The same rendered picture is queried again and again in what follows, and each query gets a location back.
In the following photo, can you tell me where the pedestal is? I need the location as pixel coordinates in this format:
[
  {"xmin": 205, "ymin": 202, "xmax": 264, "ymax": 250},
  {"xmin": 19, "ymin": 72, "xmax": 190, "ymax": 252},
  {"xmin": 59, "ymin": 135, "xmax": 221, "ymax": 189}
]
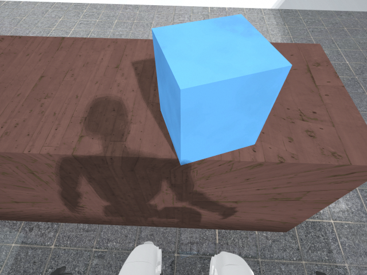
[{"xmin": 0, "ymin": 36, "xmax": 367, "ymax": 233}]

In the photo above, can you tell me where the carton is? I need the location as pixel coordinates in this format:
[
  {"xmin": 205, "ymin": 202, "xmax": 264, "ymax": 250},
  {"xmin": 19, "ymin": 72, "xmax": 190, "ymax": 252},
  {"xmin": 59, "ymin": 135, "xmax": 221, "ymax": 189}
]
[{"xmin": 151, "ymin": 14, "xmax": 292, "ymax": 165}]

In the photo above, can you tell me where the robot thigh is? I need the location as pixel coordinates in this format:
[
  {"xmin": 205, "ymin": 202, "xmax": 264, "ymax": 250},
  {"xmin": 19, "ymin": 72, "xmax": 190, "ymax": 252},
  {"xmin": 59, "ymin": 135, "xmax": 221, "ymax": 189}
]
[
  {"xmin": 119, "ymin": 244, "xmax": 162, "ymax": 275},
  {"xmin": 209, "ymin": 252, "xmax": 254, "ymax": 275}
]

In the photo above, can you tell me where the right robot thigh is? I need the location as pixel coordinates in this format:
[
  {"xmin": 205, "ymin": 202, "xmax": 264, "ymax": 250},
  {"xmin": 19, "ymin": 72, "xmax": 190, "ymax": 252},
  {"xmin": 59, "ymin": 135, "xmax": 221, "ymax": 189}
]
[{"xmin": 209, "ymin": 252, "xmax": 254, "ymax": 275}]

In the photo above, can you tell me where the left robot thigh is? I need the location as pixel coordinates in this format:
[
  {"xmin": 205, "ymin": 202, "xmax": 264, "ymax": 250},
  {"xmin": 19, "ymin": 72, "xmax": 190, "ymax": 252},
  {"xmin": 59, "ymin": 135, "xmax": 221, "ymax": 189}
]
[{"xmin": 119, "ymin": 244, "xmax": 162, "ymax": 275}]

